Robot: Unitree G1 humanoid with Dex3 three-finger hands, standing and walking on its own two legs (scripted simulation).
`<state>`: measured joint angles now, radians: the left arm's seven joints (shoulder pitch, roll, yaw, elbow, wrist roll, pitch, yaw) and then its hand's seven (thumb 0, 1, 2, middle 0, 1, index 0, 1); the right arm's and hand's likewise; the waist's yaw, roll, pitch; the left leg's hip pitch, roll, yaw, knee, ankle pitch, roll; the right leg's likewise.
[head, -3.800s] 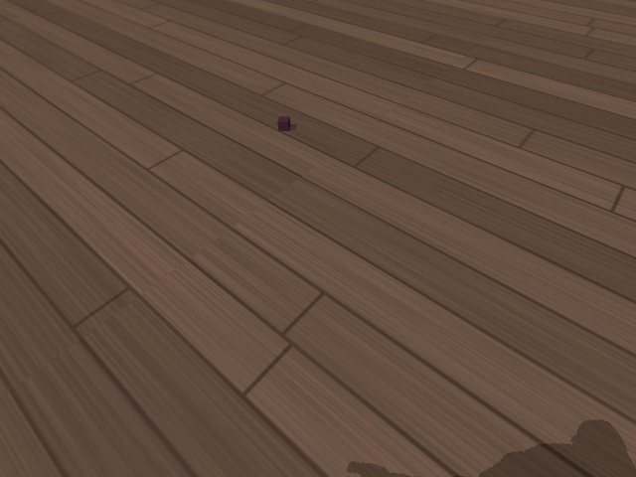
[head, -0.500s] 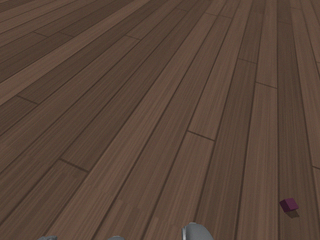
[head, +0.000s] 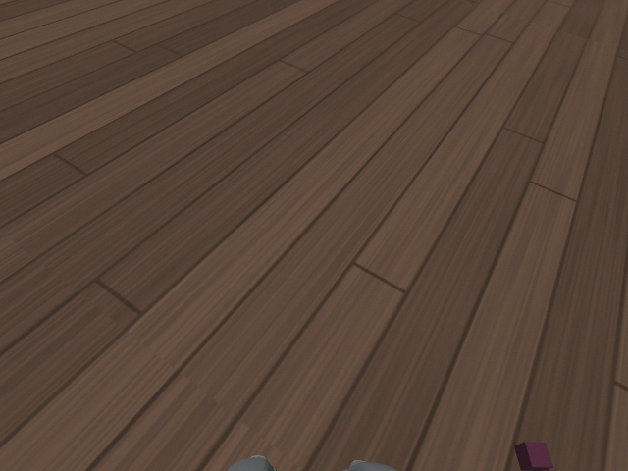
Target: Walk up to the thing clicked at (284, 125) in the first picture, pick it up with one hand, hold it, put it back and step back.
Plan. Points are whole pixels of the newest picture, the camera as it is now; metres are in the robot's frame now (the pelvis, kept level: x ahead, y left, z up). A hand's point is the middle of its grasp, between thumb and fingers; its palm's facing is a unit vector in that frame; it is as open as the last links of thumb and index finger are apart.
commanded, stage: walk up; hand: left
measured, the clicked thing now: (533, 456) +0.30 -0.65 -0.71
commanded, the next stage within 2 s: none
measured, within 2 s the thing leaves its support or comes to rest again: neither
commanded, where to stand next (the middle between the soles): -0.05 -0.93 m, yaw +9 degrees
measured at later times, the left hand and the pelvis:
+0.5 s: hand out of the picture +0.06 +0.03 -0.14, palm faces -0.05 -0.94 -0.34, open 7.4 cm; pelvis -0.01 -0.25 +0.00, yaw +2 degrees
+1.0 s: hand out of the picture +0.06 -0.20 -0.16, palm faces -0.03 -0.92 -0.38, open 7.4 cm; pelvis -0.05 -0.49 -0.03, yaw +3 degrees
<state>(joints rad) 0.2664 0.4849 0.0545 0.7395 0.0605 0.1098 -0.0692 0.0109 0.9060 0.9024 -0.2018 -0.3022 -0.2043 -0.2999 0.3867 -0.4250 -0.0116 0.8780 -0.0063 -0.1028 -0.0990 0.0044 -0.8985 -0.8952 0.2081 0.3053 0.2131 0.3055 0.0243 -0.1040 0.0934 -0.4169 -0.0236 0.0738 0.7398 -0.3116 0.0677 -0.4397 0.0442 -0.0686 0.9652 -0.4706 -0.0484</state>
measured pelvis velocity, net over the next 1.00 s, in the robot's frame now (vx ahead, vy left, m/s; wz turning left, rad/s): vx -0.05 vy -0.49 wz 0.04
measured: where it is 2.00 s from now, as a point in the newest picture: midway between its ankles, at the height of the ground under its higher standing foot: outside the picture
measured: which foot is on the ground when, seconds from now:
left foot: down 0.00-0.30, up 0.32-0.54, down 0.56-0.92, up 0.94-1.00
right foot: up 0.00-0.28, down 0.30-0.58, up 0.60-0.90, down 0.92-1.00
